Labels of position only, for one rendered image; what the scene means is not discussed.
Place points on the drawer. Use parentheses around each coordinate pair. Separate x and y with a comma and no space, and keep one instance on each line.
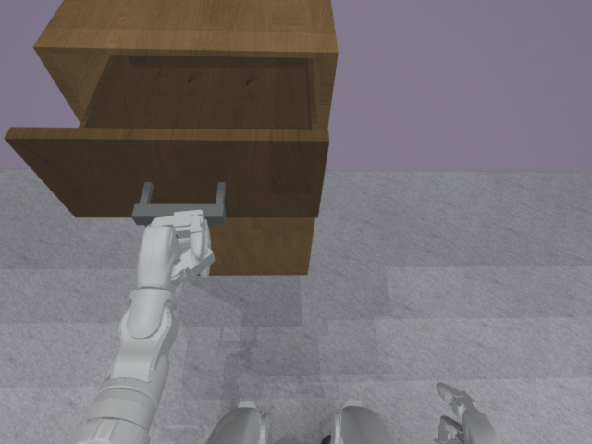
(186,123)

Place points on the robot left hand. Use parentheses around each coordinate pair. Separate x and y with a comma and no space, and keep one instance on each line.
(160,249)

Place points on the robot left forearm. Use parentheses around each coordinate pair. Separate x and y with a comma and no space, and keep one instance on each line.
(125,403)

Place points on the robot left shin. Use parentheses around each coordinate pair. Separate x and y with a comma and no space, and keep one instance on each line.
(247,404)

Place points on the robot left thigh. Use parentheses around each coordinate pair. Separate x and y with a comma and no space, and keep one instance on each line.
(243,425)

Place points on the handle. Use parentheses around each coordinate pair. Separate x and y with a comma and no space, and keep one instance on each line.
(144,212)

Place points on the cabinet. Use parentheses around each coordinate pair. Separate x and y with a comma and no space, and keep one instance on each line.
(82,34)

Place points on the robot right hand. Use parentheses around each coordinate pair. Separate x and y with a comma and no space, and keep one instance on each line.
(476,427)

